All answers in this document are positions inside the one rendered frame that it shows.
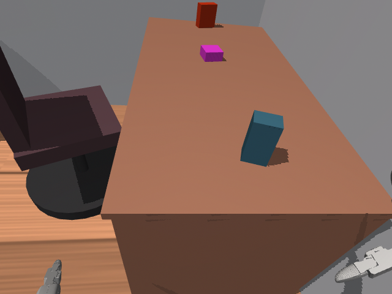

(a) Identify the desk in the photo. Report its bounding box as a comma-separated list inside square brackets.
[100, 17, 392, 294]

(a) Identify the office chair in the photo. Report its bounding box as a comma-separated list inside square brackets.
[0, 47, 122, 220]

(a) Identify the left robot hand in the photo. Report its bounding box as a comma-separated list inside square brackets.
[36, 260, 62, 294]

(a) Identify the right robot hand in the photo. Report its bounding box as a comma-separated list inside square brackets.
[335, 171, 392, 283]

